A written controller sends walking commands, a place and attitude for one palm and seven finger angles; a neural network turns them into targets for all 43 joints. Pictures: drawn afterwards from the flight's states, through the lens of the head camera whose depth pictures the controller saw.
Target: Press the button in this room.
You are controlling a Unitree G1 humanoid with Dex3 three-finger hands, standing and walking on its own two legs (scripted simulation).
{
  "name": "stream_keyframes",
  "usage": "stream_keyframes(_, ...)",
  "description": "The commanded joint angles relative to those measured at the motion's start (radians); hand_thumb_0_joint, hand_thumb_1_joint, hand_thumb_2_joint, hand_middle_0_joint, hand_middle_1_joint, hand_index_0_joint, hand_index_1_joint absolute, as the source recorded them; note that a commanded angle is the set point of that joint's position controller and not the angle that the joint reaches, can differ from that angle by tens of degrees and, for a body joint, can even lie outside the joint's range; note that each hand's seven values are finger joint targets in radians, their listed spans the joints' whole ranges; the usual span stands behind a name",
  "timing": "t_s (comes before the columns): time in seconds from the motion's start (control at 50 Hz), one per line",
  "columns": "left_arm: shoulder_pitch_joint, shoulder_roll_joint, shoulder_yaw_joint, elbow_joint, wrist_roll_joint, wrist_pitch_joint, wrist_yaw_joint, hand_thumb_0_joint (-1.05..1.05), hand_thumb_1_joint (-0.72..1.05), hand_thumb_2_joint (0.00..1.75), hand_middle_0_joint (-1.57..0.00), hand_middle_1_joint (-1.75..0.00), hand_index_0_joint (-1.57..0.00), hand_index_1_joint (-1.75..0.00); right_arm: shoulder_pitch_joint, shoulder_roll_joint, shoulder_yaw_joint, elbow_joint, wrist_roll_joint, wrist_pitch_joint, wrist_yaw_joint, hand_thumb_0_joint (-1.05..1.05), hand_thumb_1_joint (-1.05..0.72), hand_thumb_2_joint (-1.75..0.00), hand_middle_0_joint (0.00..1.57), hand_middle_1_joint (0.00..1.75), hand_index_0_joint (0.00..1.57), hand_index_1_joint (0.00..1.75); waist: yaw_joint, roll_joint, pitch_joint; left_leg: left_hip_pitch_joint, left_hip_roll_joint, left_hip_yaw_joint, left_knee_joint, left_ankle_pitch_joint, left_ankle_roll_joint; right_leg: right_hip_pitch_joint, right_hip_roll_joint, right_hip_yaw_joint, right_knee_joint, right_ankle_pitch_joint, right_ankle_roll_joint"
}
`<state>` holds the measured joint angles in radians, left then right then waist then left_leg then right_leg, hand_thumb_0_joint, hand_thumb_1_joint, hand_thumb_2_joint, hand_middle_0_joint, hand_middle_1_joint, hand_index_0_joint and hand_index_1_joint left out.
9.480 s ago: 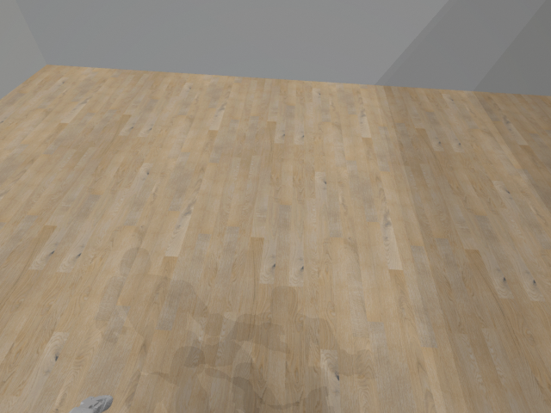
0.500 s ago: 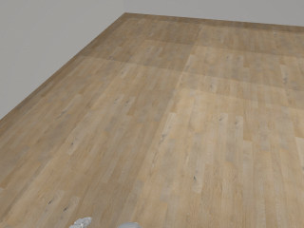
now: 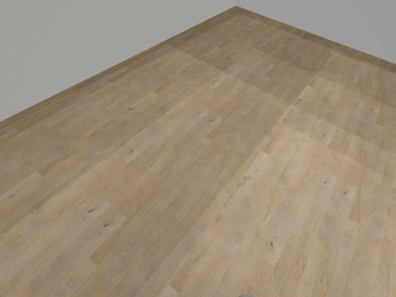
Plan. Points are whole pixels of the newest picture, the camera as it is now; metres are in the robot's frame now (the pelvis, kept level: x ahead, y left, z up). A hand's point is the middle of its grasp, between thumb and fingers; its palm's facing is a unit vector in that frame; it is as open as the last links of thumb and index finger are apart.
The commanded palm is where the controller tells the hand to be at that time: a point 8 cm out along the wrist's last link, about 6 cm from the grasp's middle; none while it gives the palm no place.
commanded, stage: turn or walk to find it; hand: left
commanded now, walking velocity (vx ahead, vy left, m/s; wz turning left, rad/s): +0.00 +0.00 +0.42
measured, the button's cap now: out of the picture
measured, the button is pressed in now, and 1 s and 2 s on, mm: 0 0 0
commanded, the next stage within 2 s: stand and wait in 0.84 s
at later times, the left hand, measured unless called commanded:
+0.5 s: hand out of the picture +0.04 +0.15 -0.14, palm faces +0.22 -0.93 -0.28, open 7.3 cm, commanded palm none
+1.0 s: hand out of the picture -0.17 +0.16 -0.19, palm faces +0.48 -0.85 -0.23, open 7.3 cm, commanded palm none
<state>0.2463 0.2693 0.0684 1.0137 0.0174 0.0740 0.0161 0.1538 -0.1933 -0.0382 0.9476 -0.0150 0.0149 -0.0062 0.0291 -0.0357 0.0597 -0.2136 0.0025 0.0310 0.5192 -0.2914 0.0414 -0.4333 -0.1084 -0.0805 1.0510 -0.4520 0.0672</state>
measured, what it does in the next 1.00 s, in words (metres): steps on the spot, turning left: right foot, then left foot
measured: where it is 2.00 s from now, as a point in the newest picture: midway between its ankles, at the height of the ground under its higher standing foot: outside the picture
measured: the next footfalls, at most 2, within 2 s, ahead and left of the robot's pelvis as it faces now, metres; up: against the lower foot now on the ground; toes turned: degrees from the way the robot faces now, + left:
right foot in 0.36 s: +0.04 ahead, -0.13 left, +0.00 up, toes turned +5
left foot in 0.92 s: -0.09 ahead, +0.07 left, +0.00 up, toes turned +29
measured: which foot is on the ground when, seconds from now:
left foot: down 0.00-0.38, up 0.40-0.90, down 0.92-1.00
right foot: up 0.00-0.34, down 0.36-0.92, up 0.94-1.00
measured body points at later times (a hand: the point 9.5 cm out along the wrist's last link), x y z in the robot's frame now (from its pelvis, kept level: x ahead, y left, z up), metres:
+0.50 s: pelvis -0.03 -0.06 +0.00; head -0.01 -0.10 +0.45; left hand +0.03 +0.20 -0.12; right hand +0.04 -0.31 -0.17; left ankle -0.06 +0.08 -0.66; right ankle +0.00 -0.14 -0.74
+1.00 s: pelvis -0.07 -0.03 -0.01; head -0.07 +0.01 +0.44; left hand -0.19 +0.20 -0.17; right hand +0.13 -0.20 -0.13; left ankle -0.13 +0.05 -0.74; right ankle -0.01 -0.14 -0.71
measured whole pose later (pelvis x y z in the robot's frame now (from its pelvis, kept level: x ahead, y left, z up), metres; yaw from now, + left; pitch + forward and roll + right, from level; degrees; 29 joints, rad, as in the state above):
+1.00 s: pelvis -0.07 -0.03 -0.01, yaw +24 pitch -2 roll +0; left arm 0.30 0.25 0.06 1.04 0.02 0.06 0.03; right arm 0.13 -0.19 -0.04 0.97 -0.01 0.02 0.00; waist 0.06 -0.06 0.06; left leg -0.21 0.00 0.08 0.57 -0.34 0.04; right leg -0.35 -0.13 -0.16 0.81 -0.47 0.04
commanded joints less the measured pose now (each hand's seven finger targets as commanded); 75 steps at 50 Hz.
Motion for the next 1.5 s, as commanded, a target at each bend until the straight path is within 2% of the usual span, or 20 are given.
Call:
stream_keyframes(0.0, -0.045, 0.053, 0.009, -0.093, -0.003, -0.041, -0.004, 0.0, 0.9, 0.9, -0.2, -0.3, -0.2, -0.3, 0.072, -0.201, -0.044, -0.027, 0.002, -0.016, -0.019, 0.0, -0.9, -0.9, 0.2, 0.3, 0.2, 0.3, -0.04, 0.161, -0.071, 0.145, 0.223, -0.206, -0.177, 0.627, 0.09, -0.116, -0.001, 0.052, 0.066, 0.072, 0.025)
stream_keyframes(0.16, -0.133, 0.034, 0.001, -0.147, -0.007, -0.04, 0.006, 0.0, 0.9, 0.9, -0.2, -0.3, -0.2, -0.3, 0.112, -0.2, -0.06, -0.029, -0.009, -0.006, -0.014, 0.0, -0.9, -0.9, 0.2, 0.3, 0.2, 0.3, -0.072, 0.171, -0.066, 0.13, 0.238, -0.336, -0.177, 0.504, 0.138, -0.076, 0.027, 0.07, -0.113, 0.012, 0.029)
stream_keyframes(0.3, -0.035, 0.036, 0.002, -0.136, -0.014, -0.059, 0.011, 0.0, 0.9, 0.9, -0.2, -0.3, -0.2, -0.3, 0.063, -0.194, -0.067, -0.043, -0.007, 0.005, -0.007, 0.0, -0.9, -0.9, 0.2, 0.3, 0.2, 0.3, -0.013, 0.172, -0.097, -0.067, 0.166, -0.376, -0.093, 0.409, 0.089, 0.246, 0.079, 0.043, -0.527, 0.183, -0.003)
stream_keyframes(0.32, 0.013, 0.056, 0.007, -0.128, -0.012, -0.068, 0.014, 0.0, 0.9, 0.9, -0.2, -0.3, -0.2, -0.3, 0.059, -0.174, -0.065, -0.049, 0.0, 0.004, -0.004, 0.0, -0.9, -0.9, 0.2, 0.3, 0.2, 0.3, 0.007, 0.109, -0.125, -0.138, 0.122, -0.345, -0.035, 0.292, 0.047, 0.364, 0.039, 0.069, -0.666, 0.27, -0.008)
stream_keyframes(0.36, 0.039, 0.19, 0.031, -0.136, 0.008, -0.08, 0.023, 0.0, 0.9, 0.9, -0.2, -0.3, -0.2, -0.3, 0.068, -0.094, -0.056, -0.082, 0.004, 0.006, 0.0, 0.0, -0.9, -0.9, 0.2, 0.3, 0.2, 0.3, 0.023, -0.274, -0.108, -0.394, -0.088, -0.1, 0.351, -0.284, -0.07, 0.441, -0.361, 0.448, -0.783, 0.366, -0.172)
stream_keyframes(0.38, 0.016, 0.175, 0.022, -0.153, -0.001, -0.072, 0.024, 0.0, 0.9, 0.9, -0.2, -0.3, -0.2, -0.3, 0.061, -0.135, -0.07, -0.076, -0.004, 0.02, 0.001, 0.0, -0.9, -0.9, 0.2, 0.3, 0.2, 0.3, 0.012, -0.166, -0.08, -0.347, -0.044, -0.138, 0.514, -0.283, -0.064, 0.287, -0.373, 0.393, -0.795, 0.315, -0.219)
stream_keyframes(0.48, -0.109, 0.059, -0.002, -0.178, -0.008, -0.085, 0.016, 0.0, 0.9, 0.9, -0.2, -0.3, -0.2, -0.3, 0.162, -0.109, -0.07, 0.014, -0.012, 0.051, 0.021, 0.0, -0.9, -0.9, 0.2, 0.3, 0.2, 0.3, -0.065, -0.097, 0.018, -0.335, -0.001, -0.1, 0.733, -0.031, -0.094, 0.171, -0.171, 0.13, -0.813, 0.208, -0.13)
stream_keyframes(0.76, 0.082, 0.117, 0.02, -0.079, 0.015, -0.08, 0.019, 0.0, 0.9, 0.9, -0.2, -0.3, -0.2, -0.3, 0.003, -0.084, -0.038, -0.02, 0.004, 0.034, 0.016, 0.0, -0.9, -0.9, 0.2, 0.3, 0.2, 0.3, 0.028, -0.138, -0.067, -0.235, 0.038, 0.001, 0.308, -0.191, -0.106, 0.366, -0.262, 0.087, -0.718, 0.483, -0.217)
stream_keyframes(0.86, 0.039, 0.126, 0.024, -0.061, 0.007, -0.071, 0.015, 0.0, 0.9, 0.9, -0.2, -0.3, -0.2, -0.3, 0.089, -0.081, -0.029, 0.004, 0.01, 0.011, 0.008, 0.0, -0.9, -0.9, 0.2, 0.3, 0.2, 0.3, -0.032, -0.118, -0.114, 0.023, 0.02, 0.051, -0.027, 0.007, -0.077, 0.254, -0.234, -0.003, -0.585, 0.49, -0.148)
stream_keyframes(0.88, 0.041, 0.094, 0.016, -0.063, -0.002, -0.064, 0.013, 0.0, 0.9, 0.9, -0.2, -0.3, -0.2, -0.3, 0.119, -0.117, -0.035, 0.014, 0.009, 0.0, 0.008, 0.0, -0.9, -0.9, 0.2, 0.3, 0.2, 0.3, -0.052, -0.006, -0.132, 0.152, 0.069, -0.01, -0.142, 0.109, -0.056, 0.144, -0.185, -0.047, -0.485, 0.38, -0.096)
stream_keyframes(0.9, 0.051, 0.032, 0.002, -0.083, -0.01, -0.058, 0.01, 0.0, 0.9, 0.9, -0.2, -0.3, -0.2, -0.3, 0.13, -0.197, -0.051, 0.009, 0.001, -0.008, 0.005, 0.0, -0.9, -0.9, 0.2, 0.3, 0.2, 0.3, -0.059, 0.273, -0.131, 0.247, 0.29, -0.287, -0.225, 0.235, 0.013, -0.063, -0.056, -0.105, -0.301, 0.076, -0.026)
stream_keyframes(0.92, 0.004, 0.003, -0.015, -0.103, -0.004, -0.046, 0.012, 0.0, 0.9, 0.9, -0.2, -0.3, -0.2, -0.3, 0.135, -0.251, -0.058, 0.006, -0.002, 0.0, -0.005, 0.0, -0.9, -0.9, 0.2, 0.3, 0.2, 0.3, -0.075, 0.343, -0.082, 0.14, 0.395, -0.359, -0.257, 0.385, 0.1, -0.086, -0.012, -0.046, -0.173, -0.149, -0.007)
stream_keyframes(0.94, -0.018, 0.02, -0.012, -0.093, -0.001, -0.038, 0.012, 0.0, 0.9, 0.9, -0.2, -0.3, -0.2, -0.3, 0.105, -0.234, -0.05, 0.01, -0.007, 0.003, -0.013, 0.0, -0.9, -0.9, 0.2, 0.3, 0.2, 0.3, -0.07, 0.227, -0.046, 0.059, 0.396, -0.302, -0.252, 0.368, 0.134, -0.045, -0.021, 0.013, -0.095, -0.123, -0.018)
stream_keyframes(1.06, 0.053, 0.001, -0.021, 0.007, 0.001, -0.041, 0.005, 0.0, 0.9, 0.9, -0.2, -0.3, -0.2, -0.3, 0.031, -0.142, -0.015, 0.024, 0.005, -0.027, -0.033, 0.0, -0.9, -0.9, 0.2, 0.3, 0.2, 0.3, -0.016, 0.13, -0.039, 0.137, 0.235, -0.122, -0.207, 0.615, 0.091, -0.046, 0.01, 0.067, -0.023, 0.07, 0.005)
stream_keyframes(1.2, -0.033, -0.011, -0.027, -0.014, -0.004, -0.042, 0.014, 0.0, 0.9, 0.9, -0.2, -0.3, -0.2, -0.3, 0.095, -0.133, -0.03, 0.061, -0.002, -0.021, -0.03, 0.0, -0.9, -0.9, 0.2, 0.3, 0.2, 0.3, -0.051, 0.161, -0.019, 0.117, 0.256, -0.187, -0.197, 0.622, 0.126, 0.046, 0.011, 0.043, -0.235, 0.008, 0.012)
stream_keyframes(1.34, 0.028, -0.014, -0.017, -0.01, -0.008, -0.058, 0.019, 0.0, 0.9, 0.9, -0.2, -0.3, -0.2, -0.3, 0.064, -0.14, -0.041, 0.053, -0.001, -0.009, -0.022, 0.0, -0.9, -0.9, 0.2, 0.3, 0.2, 0.3, -0.011, 0.162, -0.073, 0.028, 0.2, -0.262, -0.124, 0.479, 0.095, 0.219, 0.042, 0.015, -0.545, 0.165, -0.009)
stream_keyframes(1.38, 0.057, 0.039, -0.007, -0.005, 0.0, -0.073, 0.027, 0.0, 0.9, 0.9, -0.2, -0.3, -0.2, -0.3, 0.066, -0.101, -0.038, 0.045, 0.01, -0.01, -0.013, 0.0, -0.9, -0.9, 0.2, 0.3, 0.2, 0.3, 0.0, 0.014, -0.102, -0.129, 0.104, -0.178, -0.007, 0.269, 0.012, 0.398, -0.077, 0.114, -0.692, 0.327, -0.046)
stream_keyframes(1.4, 0.065, 0.101, 0.007, -0.007, 0.007, -0.079, 0.031, 0.0, 0.9, 0.9, -0.2, -0.3, -0.2, -0.3, 0.07, -0.052, -0.03, 0.025, 0.014, -0.009, -0.007, 0.0, -0.9, -0.9, 0.2, 0.3, 0.2, 0.3, 0.003, -0.174, -0.094, -0.267, -0.011, -0.066, 0.126, 0.017, -0.041, 0.465, -0.247, 0.266, -0.721, 0.442, -0.122)
stream_keyframes(1.42, 0.082, 0.129, 0.01, -0.024, 0.006, -0.078, 0.029, 0.0, 0.9, 0.9, -0.2, -0.3, -0.2, -0.3, 0.026, -0.071, -0.038, 0.002, 0.007, 0.004, -0.007, 0.0, -0.9, -0.9, 0.2, 0.3, 0.2, 0.3, 0.032, -0.196, -0.065, -0.28, -0.036, -0.049, 0.319, -0.259, -0.056, 0.358, -0.362, 0.324, -0.764, 0.496, -0.224)
stream_keyframes(1.48, -0.045, 0.068, 0.006, -0.067, 0.0, -0.075, 0.029, 0.0, 0.9, 0.9, -0.2, -0.3, -0.2, -0.3, 0.069, -0.091, -0.061, 0.042, -0.004, 0.04, 0.004, 0.0, -0.9, -0.9, 0.2, 0.3, 0.2, 0.3, -0.029, -0.112, 0.036, -0.301, 0.01, -0.092, 0.631, -0.171, -0.067, 0.185, -0.26, 0.201, -0.804, 0.302, -0.217)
